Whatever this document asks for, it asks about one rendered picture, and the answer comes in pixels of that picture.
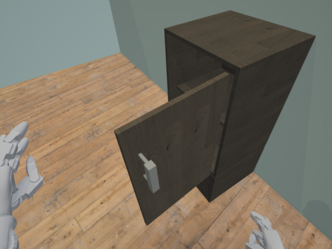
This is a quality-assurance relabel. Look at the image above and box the handle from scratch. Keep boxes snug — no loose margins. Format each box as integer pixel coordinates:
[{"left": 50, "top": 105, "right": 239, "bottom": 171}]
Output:
[{"left": 138, "top": 153, "right": 160, "bottom": 193}]

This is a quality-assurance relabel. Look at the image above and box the cupboard door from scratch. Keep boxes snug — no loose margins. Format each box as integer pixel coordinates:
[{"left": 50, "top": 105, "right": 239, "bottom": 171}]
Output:
[{"left": 114, "top": 72, "right": 229, "bottom": 226}]

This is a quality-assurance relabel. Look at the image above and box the left robot forearm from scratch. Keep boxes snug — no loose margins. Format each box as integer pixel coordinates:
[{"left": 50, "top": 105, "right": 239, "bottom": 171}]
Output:
[{"left": 0, "top": 215, "right": 19, "bottom": 249}]

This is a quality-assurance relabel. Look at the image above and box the robot left hand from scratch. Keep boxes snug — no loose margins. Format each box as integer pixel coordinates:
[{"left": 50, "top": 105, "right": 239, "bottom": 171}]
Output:
[{"left": 0, "top": 121, "right": 44, "bottom": 216}]

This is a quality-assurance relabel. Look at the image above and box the robot right hand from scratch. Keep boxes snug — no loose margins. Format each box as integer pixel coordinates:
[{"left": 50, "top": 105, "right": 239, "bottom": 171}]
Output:
[{"left": 246, "top": 211, "right": 285, "bottom": 249}]

